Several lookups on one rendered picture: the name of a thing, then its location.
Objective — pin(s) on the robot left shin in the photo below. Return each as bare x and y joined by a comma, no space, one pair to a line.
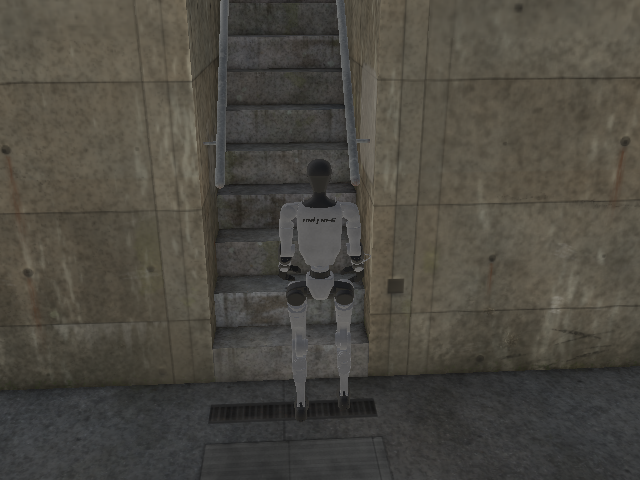
299,369

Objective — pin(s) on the right robot upper arm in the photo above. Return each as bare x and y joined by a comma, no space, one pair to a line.
351,213

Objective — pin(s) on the left robot upper arm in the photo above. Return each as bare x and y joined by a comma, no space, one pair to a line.
288,212

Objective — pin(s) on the robot right thigh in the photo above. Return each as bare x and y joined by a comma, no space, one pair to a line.
343,298

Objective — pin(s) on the left robot forearm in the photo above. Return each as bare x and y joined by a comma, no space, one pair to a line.
284,262

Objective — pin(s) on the robot left hand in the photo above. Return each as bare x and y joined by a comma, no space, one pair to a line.
284,275

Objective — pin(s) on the robot right hand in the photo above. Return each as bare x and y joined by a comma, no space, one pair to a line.
357,278

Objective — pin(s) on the right robot forearm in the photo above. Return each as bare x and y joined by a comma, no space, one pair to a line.
357,261

